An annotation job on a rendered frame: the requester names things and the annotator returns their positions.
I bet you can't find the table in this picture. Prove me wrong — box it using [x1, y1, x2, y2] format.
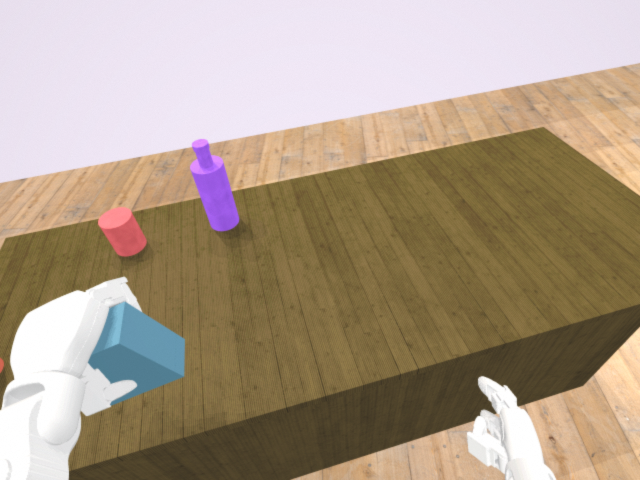
[0, 127, 640, 480]

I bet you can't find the sponge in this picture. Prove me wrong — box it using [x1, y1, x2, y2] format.
[88, 302, 185, 406]

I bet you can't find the robot right forearm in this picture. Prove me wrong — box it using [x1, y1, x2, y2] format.
[505, 458, 556, 480]

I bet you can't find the robot left forearm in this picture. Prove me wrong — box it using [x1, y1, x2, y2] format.
[0, 371, 86, 480]

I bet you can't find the right robot hand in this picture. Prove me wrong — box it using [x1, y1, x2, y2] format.
[467, 376, 544, 474]

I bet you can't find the left robot hand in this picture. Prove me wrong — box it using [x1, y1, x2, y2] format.
[10, 277, 142, 416]

